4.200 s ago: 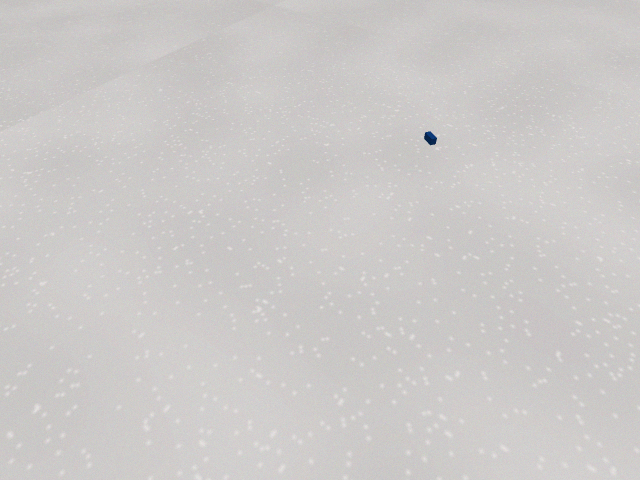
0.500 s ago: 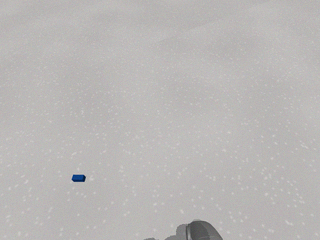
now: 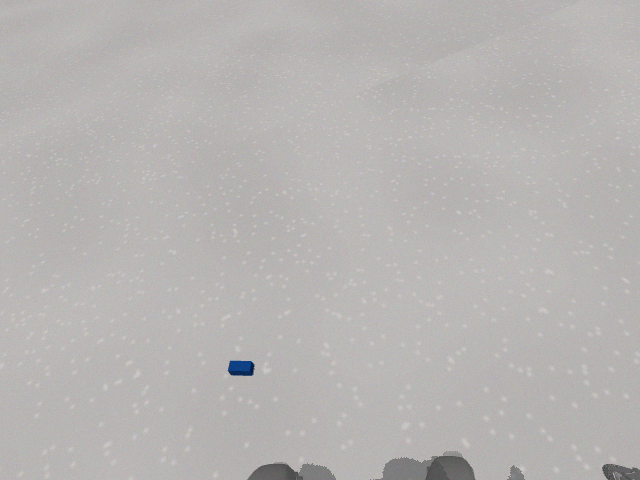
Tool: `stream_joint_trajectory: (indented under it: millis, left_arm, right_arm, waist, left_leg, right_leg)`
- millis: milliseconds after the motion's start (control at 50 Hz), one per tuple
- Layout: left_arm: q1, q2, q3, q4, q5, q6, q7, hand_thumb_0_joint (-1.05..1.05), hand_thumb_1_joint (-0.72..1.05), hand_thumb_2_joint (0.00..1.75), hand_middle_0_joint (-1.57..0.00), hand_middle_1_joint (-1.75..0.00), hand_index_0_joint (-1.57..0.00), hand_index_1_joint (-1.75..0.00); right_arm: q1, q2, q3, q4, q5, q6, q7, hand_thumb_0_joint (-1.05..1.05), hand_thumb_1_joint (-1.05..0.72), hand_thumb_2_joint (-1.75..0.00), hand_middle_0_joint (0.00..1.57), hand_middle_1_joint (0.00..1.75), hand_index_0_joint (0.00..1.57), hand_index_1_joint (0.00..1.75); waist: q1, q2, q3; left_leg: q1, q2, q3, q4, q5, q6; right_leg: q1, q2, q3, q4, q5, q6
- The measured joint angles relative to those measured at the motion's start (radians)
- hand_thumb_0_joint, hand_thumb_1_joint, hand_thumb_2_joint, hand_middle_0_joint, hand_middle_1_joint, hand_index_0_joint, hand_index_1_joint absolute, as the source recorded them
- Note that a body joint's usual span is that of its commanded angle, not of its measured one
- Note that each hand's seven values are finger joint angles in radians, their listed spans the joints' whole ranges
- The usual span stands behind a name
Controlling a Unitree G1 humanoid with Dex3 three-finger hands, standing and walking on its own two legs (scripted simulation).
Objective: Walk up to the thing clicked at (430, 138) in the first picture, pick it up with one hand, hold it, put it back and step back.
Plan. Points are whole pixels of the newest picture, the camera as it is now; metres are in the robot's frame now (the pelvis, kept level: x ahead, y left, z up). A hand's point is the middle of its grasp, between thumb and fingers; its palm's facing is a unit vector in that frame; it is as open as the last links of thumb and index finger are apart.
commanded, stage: walk up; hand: left
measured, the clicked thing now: (241, 368) +0.53 +0.35 -0.69
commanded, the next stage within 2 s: none
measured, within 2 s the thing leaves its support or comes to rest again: neither
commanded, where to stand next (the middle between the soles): +0.14 +0.18 m, yaw -3 degrees
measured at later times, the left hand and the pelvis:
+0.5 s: hand out of the picture +0.09 +0.50 -0.09, palm faces +0.00 -0.83 -0.56, open 7.4 cm; pelvis +0.03 +0.19 +0.02, yaw +0 degrees
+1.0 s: hand (22, 440) +0.20 +0.49 -0.13, palm faces -0.10 -0.94 -0.32, open 7.4 cm; pelvis +0.07 +0.24 +0.03, yaw -3 degrees
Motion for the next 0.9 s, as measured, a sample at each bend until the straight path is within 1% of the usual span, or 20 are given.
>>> stream_joint_trajectory:
  millis: [20,40,100,160,200,240,260,300,340,400,440,500,520,540,560,600,640,700,800,900]
  left_arm:
    - [-0.004,0.003,0.004,0.022,-0.006,0.013,0.010,0.00,0.89,0.90,-0.21,-0.30,-0.22,-0.30]
    - [-0.011,0.000,0.003,0.048,-0.010,0.023,0.020,0.00,0.90,0.90,-0.21,-0.30,-0.21,-0.30]
    - [-0.022,-0.005,-0.005,0.092,-0.034,0.026,0.026,0.01,0.90,0.90,-0.21,-0.30,-0.21,-0.30]
    - [-0.027,-0.031,-0.019,0.093,-0.047,0.005,0.010,0.01,0.90,0.90,-0.20,-0.30,-0.21,-0.30]
    - [-0.029,-0.058,-0.028,0.077,-0.049,-0.006,0.002,0.01,0.90,0.90,-0.20,-0.30,-0.21,-0.30]
    - [-0.021,-0.080,-0.035,0.043,-0.048,-0.022,0.000,0.00,0.90,0.90,-0.21,-0.30,-0.21,-0.30]
    - [-0.018,-0.090,-0.035,0.022,-0.040,-0.030,0.002,0.00,0.90,0.90,-0.21,-0.30,-0.21,-0.30]
    - [-0.018,-0.109,-0.043,-0.010,-0.027,-0.030,0.008,0.00,0.90,0.90,-0.21,-0.30,-0.21,-0.30]
    - [-0.023,-0.123,-0.050,-0.021,-0.024,-0.020,0.010,0.00,0.90,0.90,-0.21,-0.30,-0.22,-0.30]
    - [-0.023,-0.131,-0.047,-0.029,-0.015,-0.011,0.005,0.00,0.90,0.89,-0.21,-0.30,-0.22,-0.30]
    - [-0.022,-0.122,-0.038,-0.030,-0.005,-0.005,-0.005,0.00,0.89,0.89,-0.21,-0.30,-0.22,-0.30]
    - [-0.027,-0.093,-0.020,-0.023,0.012,0.014,-0.030,0.00,0.89,0.90,-0.21,-0.30,-0.22,-0.30]
    - [-0.032,-0.083,-0.015,-0.019,0.014,0.024,-0.039,0.00,0.89,0.90,-0.21,-0.30,-0.22,-0.30]
    - [-0.040,-0.073,-0.011,-0.014,0.013,0.034,-0.045,0.00,0.89,0.90,-0.21,-0.30,-0.22,-0.30]
    - [-0.051,-0.064,-0.004,-0.004,0.008,0.047,-0.047,0.00,0.89,0.90,-0.21,-0.30,-0.21,-0.30]
    - [-0.067,-0.060,0.003,0.031,-0.003,0.073,-0.046,0.00,0.90,0.90,-0.21,-0.30,-0.21,-0.30]
    - [-0.085,-0.049,0.002,0.064,-0.013,0.079,-0.056,0.01,0.90,0.90,-0.20,-0.30,-0.21,-0.30]
    - [-0.097,-0.042,0.006,0.091,-0.020,0.080,-0.077,0.01,0.90,0.90,-0.20,-0.30,-0.21,-0.30]
    - [-0.126,-0.062,0.010,0.092,-0.014,0.109,-0.101,0.00,0.90,0.90,-0.20,-0.30,-0.21,-0.30]
    - [-0.175,-0.088,0.003,0.064,-0.018,0.124,-0.112,0.01,0.90,0.90,-0.20,-0.30,-0.21,-0.30]
  right_arm:
    - [0.008,0.006,0.005,0.000,0.002,-0.006,-0.002,0.01,-0.91,-0.90,0.20,0.30,0.20,0.30]
    - [0.015,0.013,0.011,0.005,0.005,-0.011,-0.004,0.01,-0.91,-0.90,0.20,0.30,0.20,0.30]
    - [0.036,0.060,0.036,0.017,0.007,-0.015,-0.018,0.01,-0.91,-0.90,0.20,0.30,0.20,0.30]
    - [0.067,0.085,0.051,0.019,0.007,-0.014,-0.023,0.01,-0.91,-0.90,0.20,0.30,0.21,0.30]
    - [0.088,0.088,0.055,0.012,0.004,-0.008,-0.024,0.01,-0.91,-0.90,0.20,0.30,0.21,0.30]
    - [0.108,0.085,0.057,0.003,0.007,0.004,-0.022,0.01,-0.90,-0.90,0.20,0.30,0.21,0.30]
    - [0.113,0.081,0.056,0.000,0.012,0.009,-0.023,0.01,-0.90,-0.90,0.20,0.30,0.21,0.30]
    - [0.107,0.079,0.052,0.005,0.012,0.025,-0.030,0.01,-0.90,-0.90,0.20,0.30,0.21,0.30]
    - [0.099,0.076,0.045,0.013,0.009,0.039,-0.035,0.01,-0.91,-0.90,0.20,0.30,0.21,0.30]
    - [0.082,0.061,0.036,0.016,0.016,0.033,-0.027,0.01,-0.91,-0.90,0.20,0.30,0.21,0.30]
    - [0.071,0.053,0.032,0.021,0.029,0.023,-0.022,0.01,-0.91,-0.90,0.20,0.30,0.21,0.30]
    - [0.064,0.049,0.032,0.044,0.051,0.002,-0.021,0.01,-0.91,-0.90,0.20,0.30,0.21,0.30]
    - [0.070,0.046,0.032,0.053,0.056,-0.012,-0.026,0.01,-0.91,-0.90,0.20,0.30,0.21,0.30]
    - [0.079,0.042,0.031,0.063,0.056,-0.029,-0.035,0.01,-0.91,-0.90,0.20,0.30,0.21,0.30]
    - [0.081,0.046,0.032,0.078,0.049,-0.043,-0.048,0.01,-0.91,-0.90,0.20,0.30,0.21,0.30]
    - [0.078,0.061,0.051,0.116,0.047,-0.056,-0.067,0.00,-0.91,-0.90,0.20,0.30,0.21,0.30]
    - [0.070,0.093,0.073,0.151,0.042,-0.069,-0.079,0.01,-0.91,-0.90,0.20,0.30,0.21,0.30]
    - [0.072,0.131,0.095,0.173,0.042,-0.102,-0.089,0.01,-0.91,-0.90,0.20,0.30,0.21,0.30]
    - [0.091,0.142,0.099,0.177,0.045,-0.147,-0.119,0.01,-0.90,-0.90,0.21,0.30,0.21,0.30]
    - [0.100,0.119,0.091,0.169,0.049,-0.160,-0.147,0.01,-0.90,-0.90,0.21,0.31,0.21,0.30]
  waist:
    - [-0.002,-0.008,-0.003]
    - [-0.010,-0.003,-0.009]
    - [-0.040,-0.025,-0.008]
    - [-0.064,-0.030,0.009]
    - [-0.075,-0.024,0.021]
    - [-0.074,-0.018,0.027]
    - [-0.065,-0.008,0.035]
    - [-0.050,0.020,0.054]
    - [-0.040,0.041,0.053]
    - [-0.028,0.055,0.042]
    - [-0.018,0.046,0.030]
    - [-0.002,0.013,0.000]
    - [0.001,0.003,-0.012]
    - [-0.001,-0.008,-0.022]
    - [0.000,-0.031,-0.023]
    - [-0.011,-0.047,-0.034]
    - [-0.024,-0.075,-0.035]
    - [-0.031,-0.111,-0.029]
    - [-0.030,-0.141,0.005]
    - [-0.032,-0.146,0.053]
  left_leg:
    - [0.001,-0.008,0.015,0.019,-0.015,0.000]
    - [0.003,-0.008,0.018,0.024,-0.022,0.007]
    - [0.043,-0.026,0.040,-0.042,0.001,0.036]
    - [0.093,-0.052,0.060,-0.121,0.032,0.071]
    - [0.116,-0.073,0.071,-0.154,0.043,0.090]
    - [0.117,-0.096,0.083,-0.146,0.036,0.105]
    - [0.100,-0.102,0.079,-0.103,0.032,0.103]
    - [0.041,-0.127,0.017,0.058,-0.030,0.077]
    - [-0.028,-0.135,-0.028,0.220,-0.039,0.055]
    - [-0.091,-0.105,-0.078,0.315,0.012,0.037]
    - [-0.085,-0.074,-0.096,0.269,0.030,0.032]
    - [-0.003,-0.026,-0.070,0.041,0.010,0.032]
    - [0.040,-0.021,-0.056,-0.052,0.024,0.029]
    - [0.068,-0.031,-0.047,-0.109,0.034,0.013]
    - [0.064,-0.053,-0.030,-0.083,0.027,0.005]
    - [0.052,-0.064,-0.015,-0.038,0.005,0.017]
    - [0.065,-0.070,-0.008,-0.056,0.011,0.032]
    - [0.097,-0.069,0.005,-0.112,0.031,0.039]
    - [0.136,-0.066,0.020,-0.188,0.056,0.048]
    - [0.148,-0.052,0.024,-0.217,0.063,0.045]
  right_leg:
    - [-0.017,0.022,0.024,0.062,-0.064,-0.009]
    - [-0.033,0.055,0.019,0.130,-0.103,-0.015]
    - [-0.072,0.127,-0.053,0.248,-0.101,-0.013]
    - [-0.043,0.151,-0.177,0.153,-0.079,0.000]
    - [0.002,0.169,-0.228,0.033,-0.047,0.000]
    - [0.076,0.189,-0.249,-0.149,0.068,-0.006]
    - [0.089,0.194,-0.245,-0.182,0.141,-0.023]
    - [0.090,0.188,-0.243,-0.158,0.137,-0.029]
    - [0.103,0.167,-0.241,-0.164,0.132,-0.024]
    - [0.115,0.124,-0.221,-0.183,0.139,-0.006]
    - [0.110,0.092,-0.195,-0.177,0.135,0.004]
    - [0.083,0.050,-0.146,-0.136,0.094,0.014]
    - [0.066,0.039,-0.127,-0.099,0.048,0.012]
    - [0.043,0.029,-0.102,-0.047,-0.021,0.004]
    - [0.022,0.031,-0.055,0.011,-0.092,-0.007]
    - [-0.005,0.093,0.002,0.099,-0.111,-0.004]
    - [-0.019,0.136,0.000,0.158,-0.068,0.004]
    - [-0.013,0.168,-0.036,0.169,-0.031,0.009]
    - [0.016,0.186,-0.040,0.158,-0.030,0.014]
    - [0.040,0.170,-0.043,0.100,-0.044,0.009]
